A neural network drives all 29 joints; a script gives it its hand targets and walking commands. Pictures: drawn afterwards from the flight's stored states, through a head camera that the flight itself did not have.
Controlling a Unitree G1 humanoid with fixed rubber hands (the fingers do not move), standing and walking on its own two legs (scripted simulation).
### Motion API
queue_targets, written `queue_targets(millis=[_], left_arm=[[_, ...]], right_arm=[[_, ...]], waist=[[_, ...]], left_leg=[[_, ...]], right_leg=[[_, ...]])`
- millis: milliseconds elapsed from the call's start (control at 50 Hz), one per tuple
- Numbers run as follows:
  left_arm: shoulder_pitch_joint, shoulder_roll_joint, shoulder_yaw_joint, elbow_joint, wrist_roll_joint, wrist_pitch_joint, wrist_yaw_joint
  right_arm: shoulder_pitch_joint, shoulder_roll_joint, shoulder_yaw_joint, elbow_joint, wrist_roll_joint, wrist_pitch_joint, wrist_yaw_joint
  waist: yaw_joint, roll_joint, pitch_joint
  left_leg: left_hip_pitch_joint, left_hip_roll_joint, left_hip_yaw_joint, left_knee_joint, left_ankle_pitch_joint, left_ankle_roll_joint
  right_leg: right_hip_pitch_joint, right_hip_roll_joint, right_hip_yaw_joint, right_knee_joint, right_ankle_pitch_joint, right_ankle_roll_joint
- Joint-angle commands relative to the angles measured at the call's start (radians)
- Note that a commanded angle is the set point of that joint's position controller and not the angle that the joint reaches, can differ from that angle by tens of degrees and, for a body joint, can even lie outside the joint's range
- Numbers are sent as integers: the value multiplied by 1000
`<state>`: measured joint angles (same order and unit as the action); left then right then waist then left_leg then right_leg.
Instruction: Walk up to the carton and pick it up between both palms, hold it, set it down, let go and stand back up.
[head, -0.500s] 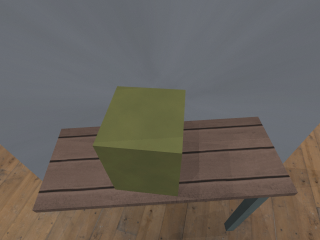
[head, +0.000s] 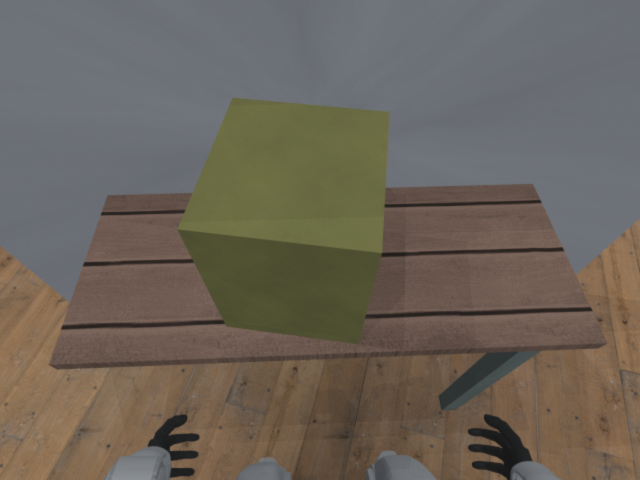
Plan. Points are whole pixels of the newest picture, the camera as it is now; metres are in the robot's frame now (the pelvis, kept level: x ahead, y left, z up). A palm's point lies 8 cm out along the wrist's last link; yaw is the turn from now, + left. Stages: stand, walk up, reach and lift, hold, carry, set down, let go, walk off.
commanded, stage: reach and lift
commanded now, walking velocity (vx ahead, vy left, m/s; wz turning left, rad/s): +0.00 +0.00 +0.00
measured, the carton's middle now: (299, 229) +0.43 +0.04 +0.03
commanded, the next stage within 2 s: none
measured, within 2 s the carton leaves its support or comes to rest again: neither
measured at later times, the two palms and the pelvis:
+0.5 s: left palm out of the picture +0.11 +0.24 -0.08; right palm out of the picture +0.09 -0.19 -0.08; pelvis -0.03 -0.02 +0.02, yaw -1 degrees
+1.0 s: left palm out of the picture +0.14 +0.23 -0.04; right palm out of the picture +0.11 -0.18 -0.04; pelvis -0.01 -0.01 +0.03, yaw -1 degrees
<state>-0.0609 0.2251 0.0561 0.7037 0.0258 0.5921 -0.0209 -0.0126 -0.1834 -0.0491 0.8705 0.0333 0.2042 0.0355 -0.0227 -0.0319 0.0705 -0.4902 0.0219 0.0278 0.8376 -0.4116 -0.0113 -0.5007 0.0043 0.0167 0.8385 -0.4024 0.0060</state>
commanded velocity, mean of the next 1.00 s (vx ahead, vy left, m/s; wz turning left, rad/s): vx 0.00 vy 0.00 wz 0.00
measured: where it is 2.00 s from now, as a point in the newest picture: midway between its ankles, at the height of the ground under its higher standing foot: outside the picture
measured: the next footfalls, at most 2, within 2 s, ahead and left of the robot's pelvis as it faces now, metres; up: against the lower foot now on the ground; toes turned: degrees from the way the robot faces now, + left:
none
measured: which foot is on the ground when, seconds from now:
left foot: down 0.00-1.00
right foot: down 0.00-1.00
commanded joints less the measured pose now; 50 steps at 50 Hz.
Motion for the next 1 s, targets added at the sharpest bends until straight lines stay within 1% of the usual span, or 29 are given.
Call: queue_targets(millis=[0, 20, 40, 60, 80, 100, 120, 140, 160, 200, 220, 240, 260, 280, 300, 320, 360, 380, 420, 460, 520, 560, 620, 680, 760, 820, 860, 900, 980], left_arm=[[104, 84, 74, -330, 75, 143, -71], [187, 63, 86, -369, 91, 165, -93], [256, 44, 91, -413, 107, 182, -108], [300, 24, 79, -454, 115, 196, -113], [316, 16, 59, -482, 110, 204, -117], [305, 27, 40, -504, 96, 204, -122], [286, 52, 40, -500, 96, 199, -110], [266, 65, 36, -522, 97, 186, -97], [246, 79, 35, -538, 96, 163, -84], [161, 122, 33, -533, 84, 88, -61], [117, 141, 34, -523, 74, 43, -51], [79, 156, 40, -515, 67, -7, -42], [46, 166, 52, -513, 63, -57, -34], [24, 174, 64, -515, 58, -108, -28], [9, 184, 71, -526, 45, -154, -23], [4, 197, 66, -542, 21, -193, -17], [25, 214, 51, -563, -31, -245, -7], [49, 218, 47, -563, -49, -261, -5], [110, 223, 44, -544, -75, -273, -9], [152, 229, 40, -509, -96, -272, -17], [184, 224, 35, -447, -111, -267, -28], [192, 216, 40, -412, -107, -270, -35], [191, 208, 55, -383, -88, -290, -45], [177, 199, 72, -377, -64, -325, -54], [159, 181, 83, -384, -39, -397, -64], [145, 178, 77, -388, -41, -470, -71], [132, 187, 65, -381, -58, -524, -75], [118, 202, 49, -369, -84, -574, -79], [100, 234, 20, -372, -146, -621, -79]], right_arm=[[89, -152, 85, -126, 180, 12, -39], [130, -163, 110, -159, 220, 23, -59], [154, -174, 119, -190, 241, 35, -77], [161, -173, 118, -212, 242, 44, -93], [158, -161, 110, -242, 228, 52, -109], [140, -143, 97, -299, 208, 65, -126], [157, -122, 96, -363, 166, 78, -141], [164, -99, 82, -400, 136, 83, -146], [162, -79, 64, -443, 108, 82, -143], [138, -23, 36, -515, 53, 66, -128], [125, 7, 32, -539, 31, 52, -121], [116, 33, 32, -559, 14, 32, -117], [108, 50, 33, -574, 0, 9, -117], [107, 57, 32, -580, -12, -20, -120], [107, 62, 29, -588, -21, -50, -122], [112, 68, 25, -602, -25, -79, -123], [156, 92, 25, -620, -25, -126, -129], [189, 103, 30, -621, -23, -143, -133], [249, 114, 40, -624, -20, -168, -143], [279, 118, 46, -626, -19, -180, -154], [305, 127, 58, -622, -18, -183, -169], [315, 127, 69, -622, -15, -178, -175], [329, 123, 86, -634, -8, -173, -177], [337, 119, 97, -647, 0, -180, -175], [334, 107, 101, -663, 12, -204, -166], [333, 101, 103, -678, 22, -236, -159], [329, 104, 104, -683, 25, -263, -157], [322, 114, 104, -681, 24, -290, -159], [315, 154, 107, -678, 13, -328, -174]], waist=[[-19, 126, -484], [-16, 100, -450], [-14, 86, -400], [-15, 88, -331], [-16, 78, -247], [-23, 21, -148], [-11, 15, -42], [2, 31, -1], [8, 43, 28], [12, 51, 39], [14, 59, 20], [18, 81, -15], [22, 119, -60], [23, 150, -109], [20, 163, -164], [12, 157, -216], [-9, 113, -271], [-13, 93, -281], [-8, 69, -283], [0, 55, -265], [14, 49, -191], [23, 50, -138], [33, 60, -77], [36, 83, -38], [37, 136, -15], [35, 150, -17], [31, 142, -20], [28, 123, -19], [26, 63, -22]], left_leg=[[446, 51, 24, -13, 776, -130], [477, 46, 40, -65, 728, -119], [499, 43, 45, -123, 674, -109], [504, 39, 44, -172, 598, -99], [490, 27, 46, -210, 480, -82], [496, 6, 52, -253, 262, -56], [452, 4, 58, -277, 193, -44], [419, -3, 71, -306, 175, -38], [386, -7, 82, -327, 159, -37], [303, -5, 100, -349, 83, -23], [253, 9, 103, -351, 41, -8], [191, 31, 102, -348, 13, 10], [116, 63, 99, -342, -9, 35], [49, 87, 99, -337, -14, 55], [20, 97, 100, -328, -4, 63], [34, 93, 99, -314, 14, 59], [101, 65, 99, -286, 59, 39], [131, 52, 99, -281, 79, 30], [169, 36, 97, -292, 114, 23], [193, 31, 98, -316, 126, 23], [230, 32, 100, -363, 117, 34], [250, 27, 103, -398, 109, 40], [275, 17, 106, -446, 106, 46], [264, 18, 108, -488, 92, 59], [125, 43, 119, -558, 49, 90], [42, 58, 121, -583, 27, 110], [38, 60, 115, -575, 21, 112], [74, 57, 105, -554, 20, 107], [250, 34, 76, -488, 55, 72]], right_leg=[[89, 4, -142, -83, 719, -5], [160, 15, -137, -159, 718, -18], [205, 25, -133, -221, 680, -27], [214, 35, -134, -266, 588, -38], [198, 37, -130, -303, 495, -42], [107, 32, -122, -356, 308, -28], [96, 26, -124, -375, 232, -26], [132, 24, -113, -392, 174, -25], [149, 21, -107, -403, 124, -22], [150, 3, -84, -407, 44, -16], [160, -5, -73, -392, 32, -17], [195, -4, -70, -361, 50, -17], [254, 7, -78, -315, 101, -12], [319, 18, -84, -270, 168, -8], [358, 19, -78, -246, 219, -9], [356, 10, -65, -242, 246, -12], [307, -19, -30, -262, 267, -14], [293, -31, -13, -276, 280, -10], [308, -42, 8, -306, 313, 0], [324, -40, 10, -337, 297, 3], [322, -23, -15, -385, 211, -2], [326, -16, -27, -414, 162, -6], [345, -13, -29, -448, 123, -13], [388, -4, -30, -458, 119, -16], [558, 31, -38, -413, 166, -3], [651, 44, -37, -382, 198, 5], [647, 39, -30, -382, 197, 4], [599, 26, -20, -398, 179, 0], [413, -20, 4, -472, 131, -10]])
